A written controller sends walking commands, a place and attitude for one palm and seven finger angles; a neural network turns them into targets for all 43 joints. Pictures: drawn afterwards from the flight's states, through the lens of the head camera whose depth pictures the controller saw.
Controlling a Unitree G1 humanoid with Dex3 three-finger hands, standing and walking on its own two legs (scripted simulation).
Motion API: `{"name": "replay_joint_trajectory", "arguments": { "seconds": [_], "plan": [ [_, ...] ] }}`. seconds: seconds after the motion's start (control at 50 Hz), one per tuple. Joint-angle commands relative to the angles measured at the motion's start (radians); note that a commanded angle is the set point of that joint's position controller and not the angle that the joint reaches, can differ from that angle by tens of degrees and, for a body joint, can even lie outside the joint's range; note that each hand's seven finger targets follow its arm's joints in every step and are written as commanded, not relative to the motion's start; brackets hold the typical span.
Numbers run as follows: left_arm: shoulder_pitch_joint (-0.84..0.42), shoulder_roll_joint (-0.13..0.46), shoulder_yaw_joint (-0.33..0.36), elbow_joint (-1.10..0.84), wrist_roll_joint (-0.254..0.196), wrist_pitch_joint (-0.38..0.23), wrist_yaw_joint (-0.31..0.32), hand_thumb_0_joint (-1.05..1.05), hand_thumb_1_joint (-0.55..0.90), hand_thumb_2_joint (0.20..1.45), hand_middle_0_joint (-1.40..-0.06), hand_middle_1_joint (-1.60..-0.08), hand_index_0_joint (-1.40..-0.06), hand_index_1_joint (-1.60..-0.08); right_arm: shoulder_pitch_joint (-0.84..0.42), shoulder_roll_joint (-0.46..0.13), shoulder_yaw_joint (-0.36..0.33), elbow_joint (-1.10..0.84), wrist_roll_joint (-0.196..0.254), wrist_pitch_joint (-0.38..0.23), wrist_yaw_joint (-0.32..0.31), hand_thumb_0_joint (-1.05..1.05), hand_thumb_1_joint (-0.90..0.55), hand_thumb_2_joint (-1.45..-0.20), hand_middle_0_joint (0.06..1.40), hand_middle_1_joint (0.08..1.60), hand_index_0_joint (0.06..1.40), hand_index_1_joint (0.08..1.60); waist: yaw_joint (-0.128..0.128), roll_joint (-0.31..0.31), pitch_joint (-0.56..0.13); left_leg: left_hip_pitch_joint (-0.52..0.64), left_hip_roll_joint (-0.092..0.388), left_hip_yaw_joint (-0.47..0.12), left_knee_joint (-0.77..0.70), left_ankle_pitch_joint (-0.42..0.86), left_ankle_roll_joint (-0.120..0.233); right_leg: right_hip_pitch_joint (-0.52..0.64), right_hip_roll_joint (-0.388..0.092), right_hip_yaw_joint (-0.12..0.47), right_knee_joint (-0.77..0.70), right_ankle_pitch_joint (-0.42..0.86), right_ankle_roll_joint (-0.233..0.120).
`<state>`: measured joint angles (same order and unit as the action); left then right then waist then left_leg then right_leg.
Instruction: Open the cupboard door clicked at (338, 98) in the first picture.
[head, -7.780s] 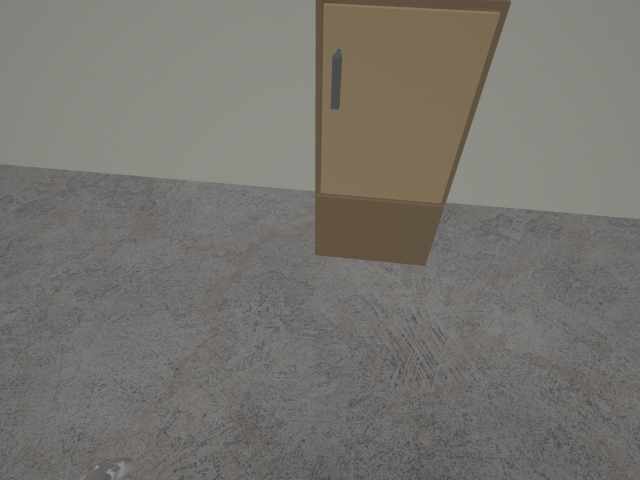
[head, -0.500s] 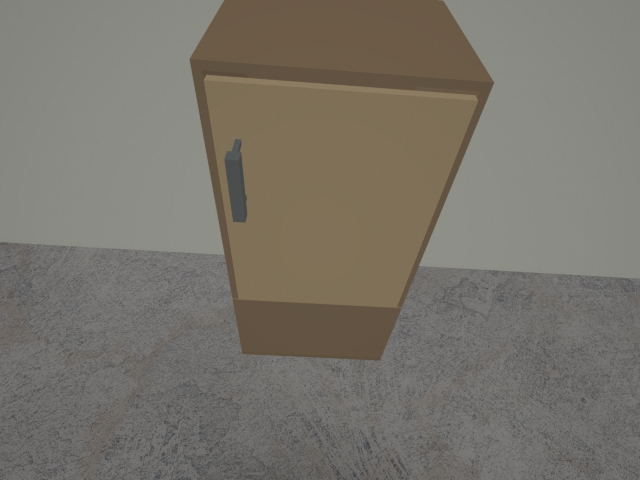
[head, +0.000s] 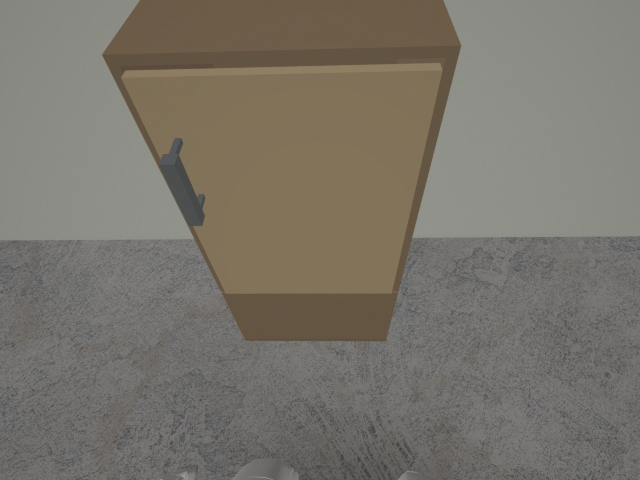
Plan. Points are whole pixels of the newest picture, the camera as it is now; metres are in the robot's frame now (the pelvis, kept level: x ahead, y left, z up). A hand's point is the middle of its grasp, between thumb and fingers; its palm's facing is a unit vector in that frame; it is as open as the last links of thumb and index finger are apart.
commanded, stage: come to a stop and stand still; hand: left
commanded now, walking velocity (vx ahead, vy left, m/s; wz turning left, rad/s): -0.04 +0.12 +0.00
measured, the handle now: (187, 183) +0.53 +0.25 +0.03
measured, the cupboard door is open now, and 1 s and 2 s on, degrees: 0 0 0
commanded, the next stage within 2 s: look again from close up in 0.74 s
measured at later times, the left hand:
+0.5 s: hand out of the picture -0.02 +0.21 -0.17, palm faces +0.01 -0.98 -0.19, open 7.4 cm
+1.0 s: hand out of the picture -0.04 +0.18 -0.17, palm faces +0.00 -0.99 -0.16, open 7.4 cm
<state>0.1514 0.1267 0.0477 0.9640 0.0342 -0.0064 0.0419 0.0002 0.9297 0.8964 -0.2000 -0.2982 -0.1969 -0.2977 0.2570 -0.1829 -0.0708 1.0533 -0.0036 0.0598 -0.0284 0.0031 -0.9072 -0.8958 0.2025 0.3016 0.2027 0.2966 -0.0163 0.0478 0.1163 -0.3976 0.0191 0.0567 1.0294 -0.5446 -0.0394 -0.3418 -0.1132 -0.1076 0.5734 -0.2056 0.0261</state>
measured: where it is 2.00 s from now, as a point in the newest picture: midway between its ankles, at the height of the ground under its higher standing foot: outside the picture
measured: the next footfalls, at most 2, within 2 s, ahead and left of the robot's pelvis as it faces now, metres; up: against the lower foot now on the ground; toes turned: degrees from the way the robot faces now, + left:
left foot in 0.16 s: +0.02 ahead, +0.12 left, +0.00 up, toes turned +3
right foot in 0.50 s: -0.01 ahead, -0.09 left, +0.00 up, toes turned -3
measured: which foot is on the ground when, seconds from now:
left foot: up 0.00-0.14, down 0.16-1.00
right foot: down 0.00-0.16, up 0.18-0.48, down 0.50-1.00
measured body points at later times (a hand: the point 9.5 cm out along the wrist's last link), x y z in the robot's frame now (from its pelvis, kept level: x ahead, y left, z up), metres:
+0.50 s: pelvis -0.02 +0.03 +0.01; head -0.01 +0.04 +0.46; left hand -0.01 +0.26 -0.15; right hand -0.01 -0.19 -0.14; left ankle -0.02 +0.12 -0.73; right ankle -0.05 -0.08 -0.73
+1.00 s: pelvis -0.03 +0.03 +0.01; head -0.02 +0.03 +0.46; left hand -0.04 +0.23 -0.15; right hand -0.05 -0.18 -0.16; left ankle -0.02 +0.12 -0.73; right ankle -0.05 -0.08 -0.73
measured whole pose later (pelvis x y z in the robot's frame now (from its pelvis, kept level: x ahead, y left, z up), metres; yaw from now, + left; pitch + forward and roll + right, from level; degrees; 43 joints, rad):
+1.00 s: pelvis -0.03 +0.03 +0.01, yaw +0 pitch +0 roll -1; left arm 0.33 0.10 -0.02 1.10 0.02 -0.03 0.04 0.01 0.91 0.90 -0.20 -0.30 -0.20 -0.30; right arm 0.32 -0.13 0.01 1.09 -0.01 -0.01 -0.02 0.00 -0.91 -0.90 0.20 0.30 0.20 0.30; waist -0.02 0.03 0.03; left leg -0.26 0.01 0.08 0.55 -0.28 0.05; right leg -0.19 0.00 -0.07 0.49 -0.30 -0.01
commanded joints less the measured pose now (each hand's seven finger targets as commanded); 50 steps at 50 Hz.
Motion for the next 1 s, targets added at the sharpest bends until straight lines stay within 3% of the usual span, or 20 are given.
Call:
{"name": "replay_joint_trajectory", "arguments": {
  "seconds": [0.0,0.06,0.1,0.12,0.14,0.16,0.22,0.3,0.38,0.42,0.48,0.5,0.54,0.64,0.8,0.82,0.84,0.88,0.9,0.98],
  "plan": [
    [0.045,0.223,0.057,-0.058,0.005,0.018,0.018,0.000,0.900,0.900,-0.200,-0.300,-0.200,-0.300,0.057,-0.024,-0.015,-0.076,-0.009,-0.002,0.022,0.000,-0.900,-0.900,0.200,0.300,0.200,0.300,0.019,-0.250,-0.149,0.015,0.024,-0.046,-0.012,0.058,-0.005,0.072,-0.251,0.171,-0.201,0.442,-0.191],
    [-0.009,0.234,0.062,-0.087,0.011,0.028,0.010,0.000,0.900,0.900,-0.200,-0.300,-0.200,-0.300,0.104,-0.026,-0.013,-0.081,-0.011,-0.016,0.027,0.000,-0.900,-0.900,0.200,0.300,0.200,0.300,-0.009,-0.254,-0.151,0.110,0.022,-0.018,-0.225,0.110,0.007,0.001,-0.224,0.181,-0.207,0.121,-0.158],
    [-0.008,0.210,0.055,-0.094,0.002,0.040,0.001,0.000,0.900,0.900,-0.200,-0.300,-0.200,-0.300,0.173,-0.036,-0.011,-0.066,-0.011,-0.033,0.025,0.000,-0.900,-0.900,0.200,0.300,0.200,0.300,-0.038,-0.148,-0.165,0.279,0.003,0.012,-0.516,0.269,0.012,-0.086,-0.146,0.142,-0.108,-0.086,-0.096],
    [0.020,0.157,0.041,-0.104,-0.010,0.049,-0.005,0.000,0.900,0.900,-0.200,-0.300,-0.200,-0.300,0.165,-0.094,-0.018,-0.080,-0.018,-0.042,0.022,0.000,-0.900,-0.900,0.200,0.300,0.200,0.300,-0.035,0.088,-0.133,0.271,0.101,-0.146,-0.665,0.185,0.041,-0.178,-0.045,0.081,0.051,-0.212,-0.047],
    [0.011,0.093,0.029,-0.121,-0.018,0.056,-0.009,0.000,0.900,0.900,-0.200,-0.300,-0.200,-0.300,0.121,-0.186,-0.035,-0.121,-0.027,-0.047,0.018,0.000,-0.900,-0.900,0.200,0.300,0.200,0.300,-0.042,0.358,-0.059,0.100,0.294,-0.415,-0.856,0.086,0.116,-0.234,0.082,0.018,0.242,-0.363,0.015],
    [-0.003,0.119,0.032,-0.117,-0.017,0.057,-0.011,0.000,0.900,0.900,-0.200,-0.300,-0.200,-0.300,0.021,-0.196,-0.028,-0.154,-0.032,-0.043,0.013,0.000,-0.900,-0.900,0.200,0.300,0.200,0.300,-0.018,0.265,-0.020,-0.059,0.339,-0.435,-0.904,-0.013,0.196,-0.148,0.044,0.135,0.340,-0.302,-0.001],
    [0.083,0.119,0.029,-0.042,0.001,0.047,-0.028,0.000,0.900,0.900,-0.200,-0.300,-0.200,-0.300,-0.072,-0.122,0.002,-0.154,-0.034,-0.064,0.000,0.000,-0.900,-0.900,0.200,0.300,0.200,0.300,0.039,0.108,-0.051,0.015,0.225,-0.289,-0.856,0.061,0.163,-0.122,0.059,0.142,0.437,-0.153,-0.003],
    [0.097,0.099,0.002,-0.012,-0.005,0.026,-0.035,0.000,0.900,0.900,-0.200,-0.300,-0.200,-0.300,0.015,-0.106,0.008,-0.114,-0.023,-0.076,-0.006,0.000,-0.900,-0.900,0.200,0.300,0.200,0.300,0.005,0.022,-0.066,0.230,0.216,-0.212,-0.824,0.270,0.179,-0.139,0.060,0.099,0.275,-0.144,0.009],
    [0.092,0.072,-0.013,-0.005,-0.013,0.018,-0.030,0.000,0.900,0.900,-0.200,-0.300,-0.200,-0.300,0.086,-0.111,0.006,-0.063,-0.026,-0.074,-0.014,0.000,-0.900,-0.900,0.200,0.300,0.200,0.300,-0.022,0.043,-0.090,0.306,0.246,-0.223,-0.765,0.506,0.200,-0.018,0.069,0.073,0.021,-0.224,0.003],
    [0.158,0.073,-0.014,0.031,-0.017,0.011,-0.026,0.000,0.900,0.900,-0.200,-0.300,-0.200,-0.300,0.085,-0.111,0.011,-0.046,-0.017,-0.073,-0.016,0.000,-0.900,-0.900,0.200,0.300,0.200,0.300,0.005,0.027,-0.130,0.295,0.214,-0.178,-0.681,0.656,0.164,0.113,0.076,0.064,-0.168,-0.064,-0.003],
    [0.226,0.120,-0.018,0.079,-0.019,-0.006,-0.010,0.000,0.900,0.900,-0.200,-0.300,-0.200,-0.300,0.066,-0.045,0.036,-0.036,0.000,-0.079,-0.009,0.000,-0.900,-0.900,0.200,0.300,0.200,0.300,0.012,-0.111,-0.136,0.155,0.085,-0.060,-0.614,0.418,0.066,0.265,-0.057,0.215,-0.241,0.203,-0.066],
    [0.218,0.129,-0.021,0.084,-0.021,-0.008,-0.008,0.000,0.900,0.900,-0.200,-0.300,-0.200,-0.300,0.065,-0.032,0.042,-0.028,-0.001,-0.080,-0.004,0.000,-0.900,-0.900,0.200,0.300,0.200,0.300,0.004,-0.090,-0.122,0.161,0.069,-0.052,-0.634,0.376,0.058,0.247,-0.087,0.210,-0.227,0.251,-0.084],
    [0.211,0.106,-0.027,0.101,-0.023,-0.015,-0.007,0.000,0.900,0.900,-0.200,-0.300,-0.200,-0.300,0.077,-0.037,0.044,0.010,-0.008,-0.076,-0.005,0.000,-0.900,-0.900,0.200,0.300,0.200,0.300,0.000,-0.150,-0.112,0.223,0.079,-0.051,-0.642,0.445,0.055,0.206,-0.034,0.178,-0.207,0.255,-0.079],
    [0.225,0.075,-0.037,0.124,-0.026,-0.008,0.000,0.000,0.900,0.900,-0.200,-0.300,-0.200,-0.300,0.091,-0.026,0.053,0.064,-0.005,-0.073,-0.008,0.000,-0.900,-0.900,0.200,0.300,0.200,0.300,0.009,-0.068,-0.031,0.228,0.093,-0.069,-0.688,0.450,0.064,0.158,0.000,0.157,-0.232,0.119,-0.055],
    [0.250,0.061,-0.041,0.141,-0.025,-0.007,0.003,0.000,0.900,0.900,-0.200,-0.300,-0.200,-0.300,0.115,-0.005,0.057,0.091,-0.004,-0.066,-0.010,0.000,-0.900,-0.900,0.200,0.300,0.200,0.300,0.012,-0.049,0.000,0.211,0.087,-0.071,-0.707,0.380,0.062,0.142,0.005,0.162,-0.264,0.041,-0.054],
    [0.295,0.108,-0.048,0.159,-0.005,-0.040,0.037,0.000,0.900,0.900,-0.200,-0.300,-0.200,-0.300,0.015,-0.052,0.067,0.007,-0.001,-0.093,0.005,0.000,-0.900,-0.900,0.200,0.300,0.200,0.300,0.050,-0.110,0.050,0.102,0.085,-0.054,-0.494,0.448,0.041,0.100,-0.036,0.194,-0.233,0.383,-0.042],
    [0.260,0.127,-0.043,0.115,-0.018,-0.048,0.029,0.000,0.900,0.900,-0.200,-0.300,-0.200,-0.300,0.071,-0.005,0.063,-0.014,-0.007,-0.080,0.011,0.000,-0.900,-0.900,0.200,0.300,0.200,0.300,-0.006,-0.110,-0.016,0.144,0.054,-0.065,-0.518,0.242,0.049,0.082,-0.068,0.228,-0.264,0.108,-0.077],
    [0.212,0.108,-0.047,0.091,-0.019,-0.045,0.015,0.000,0.900,0.900,-0.200,-0.300,-0.200,-0.300,0.123,-0.016,0.060,0.007,-0.016,-0.079,0.015,0.000,-0.900,-0.900,0.200,0.300,0.200,0.300,-0.024,-0.025,-0.019,0.142,0.056,-0.075,-0.557,0.260,0.057,0.029,-0.009,0.196,-0.244,-0.205,-0.099],
    [0.220,0.102,-0.046,0.088,-0.018,-0.049,0.014,0.000,0.900,0.900,-0.200,-0.300,-0.200,-0.300,0.136,-0.010,0.064,0.004,-0.018,-0.085,0.015,0.000,-0.900,-0.900,0.200,0.300,0.200,0.300,-0.018,0.036,-0.065,0.162,0.064,-0.073,-0.565,0.299,0.066,0.062,-0.002,0.180,-0.214,-0.132,-0.101],
    [0.229,0.079,-0.051,0.094,-0.022,-0.038,0.005,0.000,0.900,0.900,-0.200,-0.300,-0.200,-0.300,0.121,-0.028,0.067,-0.014,-0.012,-0.094,0.006,0.000,-0.900,-0.900,0.200,0.300,0.200,0.300,0.000,-0.023,-0.087,0.149,0.083,-0.106,-0.608,0.330,0.089,0.111,0.027,0.150,-0.160,-0.067,-0.088]
  ]
}}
